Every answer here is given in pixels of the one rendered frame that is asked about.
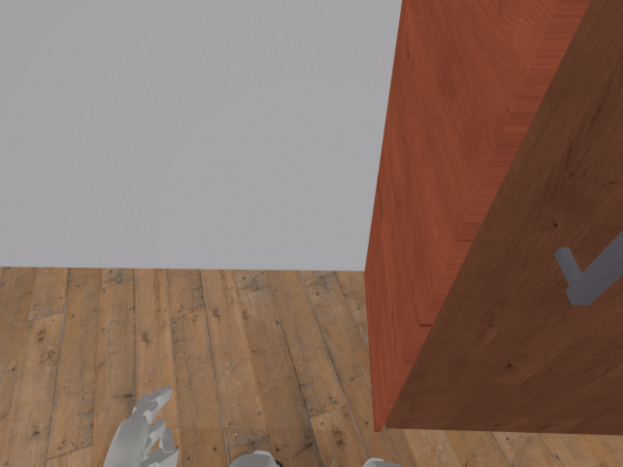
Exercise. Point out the robot left shin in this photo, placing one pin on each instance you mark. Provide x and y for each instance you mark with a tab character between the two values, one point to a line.
263	452

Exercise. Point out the left robot hand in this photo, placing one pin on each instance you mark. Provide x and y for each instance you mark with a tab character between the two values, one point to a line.
134	438

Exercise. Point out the wardrobe door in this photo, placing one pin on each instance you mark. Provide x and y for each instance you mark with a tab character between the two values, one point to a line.
507	351

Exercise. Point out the handle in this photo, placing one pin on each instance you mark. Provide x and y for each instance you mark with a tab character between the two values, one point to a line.
585	287

